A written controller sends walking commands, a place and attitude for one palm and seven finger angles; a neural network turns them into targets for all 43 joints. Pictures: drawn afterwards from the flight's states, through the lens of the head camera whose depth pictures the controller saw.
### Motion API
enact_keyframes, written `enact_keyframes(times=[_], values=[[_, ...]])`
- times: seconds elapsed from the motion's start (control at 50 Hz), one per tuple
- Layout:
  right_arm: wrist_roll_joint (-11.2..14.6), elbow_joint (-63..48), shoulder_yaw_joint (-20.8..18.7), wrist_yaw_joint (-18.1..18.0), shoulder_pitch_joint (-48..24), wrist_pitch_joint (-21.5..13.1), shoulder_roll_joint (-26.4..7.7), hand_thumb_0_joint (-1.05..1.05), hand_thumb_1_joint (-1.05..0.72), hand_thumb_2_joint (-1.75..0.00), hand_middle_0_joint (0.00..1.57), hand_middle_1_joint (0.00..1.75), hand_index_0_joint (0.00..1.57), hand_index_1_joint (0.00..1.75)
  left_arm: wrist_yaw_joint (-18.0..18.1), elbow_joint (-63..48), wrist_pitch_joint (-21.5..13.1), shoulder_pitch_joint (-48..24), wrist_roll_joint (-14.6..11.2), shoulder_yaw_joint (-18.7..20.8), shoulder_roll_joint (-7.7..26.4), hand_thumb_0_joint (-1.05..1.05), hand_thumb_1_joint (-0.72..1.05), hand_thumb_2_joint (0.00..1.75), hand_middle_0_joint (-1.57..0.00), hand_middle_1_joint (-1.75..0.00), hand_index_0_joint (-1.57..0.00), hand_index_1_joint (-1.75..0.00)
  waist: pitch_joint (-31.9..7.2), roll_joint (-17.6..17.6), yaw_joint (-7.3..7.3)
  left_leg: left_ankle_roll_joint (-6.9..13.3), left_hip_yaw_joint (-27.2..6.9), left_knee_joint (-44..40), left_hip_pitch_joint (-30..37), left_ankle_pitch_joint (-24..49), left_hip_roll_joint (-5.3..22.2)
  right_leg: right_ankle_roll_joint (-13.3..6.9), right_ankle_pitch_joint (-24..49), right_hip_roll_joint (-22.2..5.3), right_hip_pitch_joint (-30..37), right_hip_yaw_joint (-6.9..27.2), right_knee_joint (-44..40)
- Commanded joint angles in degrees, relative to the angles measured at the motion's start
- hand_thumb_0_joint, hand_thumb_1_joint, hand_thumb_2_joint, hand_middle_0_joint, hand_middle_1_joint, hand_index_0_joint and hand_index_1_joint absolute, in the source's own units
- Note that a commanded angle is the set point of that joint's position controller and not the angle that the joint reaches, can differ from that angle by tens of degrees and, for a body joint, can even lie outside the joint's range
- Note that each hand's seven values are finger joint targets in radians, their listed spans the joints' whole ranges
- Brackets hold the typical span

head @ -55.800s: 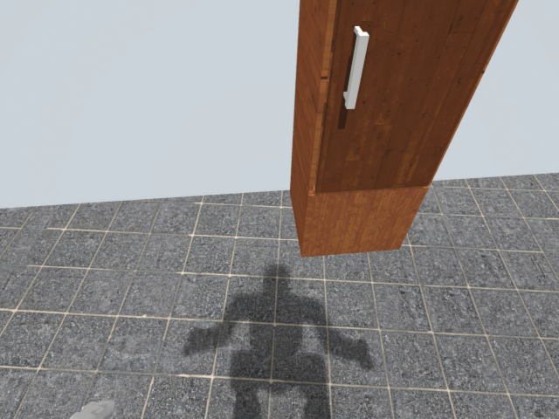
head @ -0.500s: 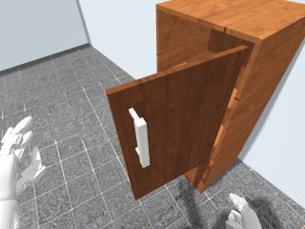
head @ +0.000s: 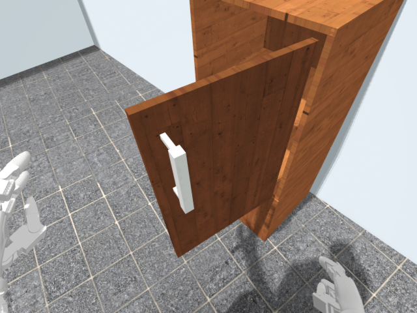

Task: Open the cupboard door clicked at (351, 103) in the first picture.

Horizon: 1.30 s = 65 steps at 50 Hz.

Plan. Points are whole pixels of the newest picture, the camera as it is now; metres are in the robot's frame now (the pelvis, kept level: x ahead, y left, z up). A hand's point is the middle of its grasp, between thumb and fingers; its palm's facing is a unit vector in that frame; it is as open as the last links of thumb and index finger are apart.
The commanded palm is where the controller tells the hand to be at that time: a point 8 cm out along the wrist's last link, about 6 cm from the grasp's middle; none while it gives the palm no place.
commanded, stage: step back with the hand held close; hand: left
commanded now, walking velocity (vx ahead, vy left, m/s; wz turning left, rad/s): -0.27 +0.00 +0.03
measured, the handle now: (177, 176) +0.34 +0.09 +0.09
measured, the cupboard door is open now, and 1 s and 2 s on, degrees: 79 79 79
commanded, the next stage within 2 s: stop stepping back and stand still in 0.88 s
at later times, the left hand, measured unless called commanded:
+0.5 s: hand out of the picture +0.11 +0.29 +0.14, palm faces +0.45 -0.76 -0.47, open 7.4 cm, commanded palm +0.05 +0.33 +0.17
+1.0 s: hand out of the picture +0.02 +0.25 +0.16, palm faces +0.31 -0.81 -0.49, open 7.4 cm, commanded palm -0.05 +0.30 +0.17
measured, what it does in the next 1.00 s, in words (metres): walks backwards: right foot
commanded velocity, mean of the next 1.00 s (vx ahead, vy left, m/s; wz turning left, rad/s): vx -0.31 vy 0.01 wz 0.03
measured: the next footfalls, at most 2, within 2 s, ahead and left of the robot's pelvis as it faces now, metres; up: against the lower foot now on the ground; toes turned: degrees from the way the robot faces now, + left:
right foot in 1.00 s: -0.29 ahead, -0.09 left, +0.00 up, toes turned -3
left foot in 1.26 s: -0.20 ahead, +0.15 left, +0.00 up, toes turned +2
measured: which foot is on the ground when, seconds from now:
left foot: down 0.00-1.00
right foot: down 0.00-0.58, up 0.60-0.98, down 1.00-1.00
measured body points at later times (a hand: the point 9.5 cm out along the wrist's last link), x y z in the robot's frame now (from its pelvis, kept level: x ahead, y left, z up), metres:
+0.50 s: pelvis -0.08 +0.02 -0.02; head -0.07 +0.03 +0.43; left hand +0.08 +0.33 +0.17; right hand +0.09 -0.21 -0.11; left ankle -0.02 +0.09 -0.73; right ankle -0.01 -0.10 -0.74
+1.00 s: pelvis -0.20 +0.01 -0.01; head -0.15 +0.03 +0.43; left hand +0.00 +0.29 +0.19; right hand -0.01 -0.21 -0.09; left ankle -0.05 +0.12 -0.74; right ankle -0.33 -0.09 -0.74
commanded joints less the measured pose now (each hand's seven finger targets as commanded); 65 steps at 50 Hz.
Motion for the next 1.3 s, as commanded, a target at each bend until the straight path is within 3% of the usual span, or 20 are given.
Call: enact_keyframes(times=[0.0, 0.14, 0.24, 0.36, 0.42, 0.48, 0.52, 0.58, 0.62, 0.68, 0.78, 0.92, 0.94, 0.98, 1.02, 1.06, 1.08, 1.14, 1.22, 1.28], values=[[0.46, -10.11, -2.63, -1.00, -4.86, -1.82, -5.11, 0.00, -0.90, -0.90, 0.20, 0.30, 0.20, 0.30, 2.21, -13.53, -3.53, 1.43, 0.12, 9.90, 12.83, 0.00, 0.90, 0.90, -0.20, -0.30, -0.20, -0.30, -11.76, -4.31, -0.35, 0.09, -6.16, 0.31, 4.51, 20.52, 5.47, 1.05, 25.39, -8.21, 1.51, 7.28, 1.54], [0.16, -11.55, -2.72, -1.51, -4.26, -2.37, -5.52, 0.00, -0.90, -0.90, 0.20, 0.30, 0.20, 0.30, 3.23, -17.25, -4.74, 2.73, 0.46, 11.33, 13.25, 0.00, 0.90, 0.90, -0.20, -0.30, -0.20, -0.30, -9.22, 1.97, 0.10, 1.08, -9.99, -3.85, -4.15, 14.26, 7.96, 1.11, 12.48, -5.44, 1.29, 6.46, 6.32], [-0.20, -11.47, -2.82, -1.18, -3.03, -3.89, -6.30, 0.00, -0.90, -0.90, 0.20, 0.30, 0.20, 0.30, 3.44, -16.25, -5.70, 1.52, 1.51, 10.41, 11.00, 0.00, 0.90, 0.90, -0.20, -0.30, -0.20, -0.30, -5.43, 4.99, -0.27, 3.17, -12.72, -10.00, -16.93, -4.78, 11.47, 1.60, 0.86, -3.50, 4.42, 4.94, 13.72], [-0.20, -11.16, -3.25, -1.02, -1.89, -5.05, -6.50, 0.00, -0.90, -0.90, 0.20, 0.30, 0.20, 0.30, 3.70, -14.78, -6.53, -3.11, 2.97, 10.08, 10.43, 0.00, 0.90, 0.90, -0.20, -0.30, -0.20, -0.30, -1.06, -2.44, -1.13, 3.22, -11.97, -6.30, -25.45, -23.37, 8.38, -0.22, -8.67, -5.62, 1.72, 9.90, 9.30], [-0.50, -9.49, -3.30, -0.70, 0.00, -5.41, -5.28, 0.00, -0.90, -0.90, 0.20, 0.30, 0.20, 0.30, 4.26, -17.39, -7.35, -3.86, 2.59, 9.64, 11.47, 0.00, 0.90, 0.90, -0.20, -0.30, -0.20, -0.30, -3.00, -12.13, -2.02, -0.24, -8.00, 14.07, -7.61, -14.74, 1.63, -5.23, -20.48, -15.14, -18.09, 21.09, -6.29], [-0.73, -8.22, -2.46, -0.45, -0.50, -5.81, -4.26, 0.00, -0.90, -0.90, 0.20, 0.30, 0.20, 0.30, 5.21, -18.65, -7.49, -4.79, 2.29, 9.93, 12.23, 0.00, 0.90, 0.90, -0.20, -0.30, -0.20, -0.30, -6.21, -13.39, -2.14, -0.91, -6.78, 22.51, -2.46, -9.70, 0.32, -6.67, -7.51, -19.17, -19.12, 18.65, -5.39], [-0.64, -8.37, -1.94, -0.74, -0.80, -6.03, -4.21, 0.00, -0.90, -0.90, 0.20, 0.30, 0.20, 0.30, 5.26, -19.80, -7.46, -4.17, 2.16, 10.57, 12.33, 0.00, 0.90, 0.90, -0.20, -0.30, -0.20, -0.30, -5.63, -8.40, -2.31, -0.45, -8.21, 8.25, -1.63, -7.20, 1.98, -3.46, -4.15, -15.25, -17.18, 13.09, 1.57], [-1.81, -8.77, -2.54, -1.92, -3.11, -7.49, -5.40, 0.00, -0.90, -0.90, 0.20, 0.30, 0.20, 0.30, 5.84, -22.87, -9.35, -4.68, 2.70, 13.98, 14.81, 0.00, 0.90, 0.90, -0.20, -0.30, -0.20, -0.30, -4.87, 17.03, -1.15, 6.22, -26.26, -11.24, -17.35, 1.49, 17.82, 2.37, -11.88, -1.54, -6.84, 3.38, 29.91], [-2.52, -7.76, -2.64, -1.09, -1.52, -8.95, -3.92, 0.00, -0.90, -0.90, 0.20, 0.30, 0.20, 0.30, 5.56, -22.55, -10.17, -3.48, 2.68, 14.27, 14.09, 0.00, 0.90, 0.90, -0.20, -0.30, -0.20, -0.30, -6.37, 10.74, -1.54, 8.06, -26.89, -14.19, -18.68, -3.54, 19.84, 1.84, -16.64, -0.45, -7.24, 6.81, 43.63], [-1.63, -6.04, -3.64, -0.27, -0.42, -10.02, -4.13, 0.00, -0.90, -0.90, 0.20, 0.30, 0.20, 0.30, 5.21, -21.25, -9.26, 0.48, 1.37, 12.74, 11.88, 0.00, 0.90, 0.90, -0.20, -0.30, -0.20, -0.30, -9.90, 1.91, -1.03, 6.67, -19.51, -6.28, -0.61, 23.02, 16.73, 2.83, -16.79, -0.61, -14.76, 4.82, 36.78], [-1.47, -4.43, -3.08, 0.66, -0.68, -10.28, -4.44, 0.00, -0.90, -0.90, 0.20, 0.30, 0.20, 0.30, 4.21, -19.70, -6.80, 0.13, 0.76, 7.90, 8.94, 0.00, 0.90, 0.90, -0.20, -0.30, -0.20, -0.30, -9.97, 9.61, -1.92, 4.30, -15.94, -11.58, 3.48, 18.14, 14.79, 3.24, -17.73, 0.46, -11.29, 1.87, 27.73], [-1.58, -6.57, -2.07, 0.80, -4.37, -8.75, -3.60, 0.00, -0.90, -0.90, 0.20, 0.30, 0.20, 0.30, 3.47, -23.52, -6.80, 2.27, -1.75, 12.56, 14.47, 0.00, 0.90, 0.90, -0.20, -0.30, -0.20, -0.30, -14.93, 9.35, 0.34, 0.16, -10.04, -15.06, 1.99, 7.36, 9.72, 0.64, -10.61, 2.20, 2.94, -2.47, 1.69], [-1.52, -6.88, -1.91, 0.88, -4.75, -8.14, -3.35, 0.00, -0.90, -0.90, 0.20, 0.30, 0.20, 0.30, 3.10, -24.08, -7.31, 2.68, -2.19, 13.62, 15.42, 0.00, 0.90, 0.90, -0.20, -0.30, -0.20, -0.30, -14.55, 7.16, 0.36, -1.22, -8.31, -12.25, 2.25, 6.97, 8.27, 0.12, -5.85, 0.97, 3.21, -1.82, -4.63], [-1.04, -6.84, -1.24, 0.89, -4.23, -6.61, -2.08, 0.00, -0.90, -0.90, 0.20, 0.30, 0.20, 0.30, 3.18, -25.16, -8.46, 4.85, -2.28, 16.66, 19.44, 0.00, 0.90, 0.90, -0.20, -0.30, -0.20, -0.30, -13.75, -5.62, 0.02, -3.47, -3.14, 5.54, 3.83, 0.03, 1.56, -2.89, 3.90, -12.10, -5.56, 7.99, -11.42], [-1.20, -6.82, -0.82, 0.72, -4.27, -6.60, -2.94, 0.00, -0.90, -0.90, 0.20, 0.30, 0.20, 0.30, 3.65, -22.16, -8.81, 4.25, -1.94, 17.91, 19.82, 0.00, 0.90, 0.90, -0.20, -0.30, -0.20, -0.30, -8.33, -9.36, 0.38, -3.80, -4.93, 28.33, -10.91, -10.07, -1.19, -6.30, 12.67, -22.99, -10.02, 16.37, -10.33], [0.76, -7.15, -1.10, 0.55, -3.27, -6.41, -2.39, 0.00, -0.90, -0.90, 0.20, 0.30, 0.20, 0.30, 2.97, -17.72, -6.98, 6.69, -0.80, 15.89, 15.86, 0.00, 0.90, 0.90, -0.20, -0.30, -0.20, -0.30, -9.93, -13.96, -1.00, -2.87, -5.03, 29.89, -20.65, -6.40, -0.86, 0.66, 41.70, -16.75, 3.91, 6.83, 1.07], [0.39, -7.84, -0.82, 0.31, -4.56, -6.34, -2.64, 0.00, -0.90, -0.90, 0.20, 0.30, 0.20, 0.30, 2.85, -16.73, -6.04, 5.06, -0.68, 15.28, 15.44, 0.00, 0.90, 0.90, -0.20, -0.30, -0.20, -0.30, -10.14, -13.34, -1.24, -2.89, -3.45, 25.87, -20.04, -4.49, -0.28, -0.42, 42.37, -16.43, 5.55, 7.09, 2.42], [0.05, -6.02, -0.74, -0.96, -3.54, -6.53, -3.63, 0.00, -0.90, -0.90, 0.20, 0.30, 0.20, 0.30, 3.77, -10.49, -5.13, -0.77, 0.18, 11.45, 12.57, 0.00, 0.90, 0.90, -0.20, -0.30, -0.20, -0.30, -3.56, -7.76, -1.42, -1.85, -0.92, 16.48, -12.57, -2.61, -0.02, -2.89, 36.44, -16.90, 0.40, 8.50, 0.91], [0.02, -4.83, -1.89, -1.47, -0.95, -7.89, -5.52, 0.00, -0.90, -0.90, 0.20, 0.30, 0.20, 0.30, 4.01, -9.37, -5.25, -8.18, 1.08, 6.74, 10.84, 0.00, 0.90, 0.90, -0.20, -0.30, -0.20, -0.30, -3.73, -8.37, -2.23, 0.86, -2.23, 0.45, 0.93, 5.82, 0.23, 2.29, 26.53, -12.81, -2.08, 6.72, 4.33], [1.00, -6.40, -2.47, -1.24, -0.54, -8.21, -6.83, 0.00, -0.90, -0.90, 0.20, 0.30, 0.20, 0.30, 4.08, -12.95, -6.56, -8.25, 1.52, 7.53, 12.86, 0.00, 0.90, 0.90, -0.20, -0.30, -0.20, -0.30, -7.17, -3.52, -1.15, 3.63, -9.38, 0.94, 6.55, 21.75, 6.66, 5.73, 18.74, -6.81, -3.52, 4.46, 8.99]])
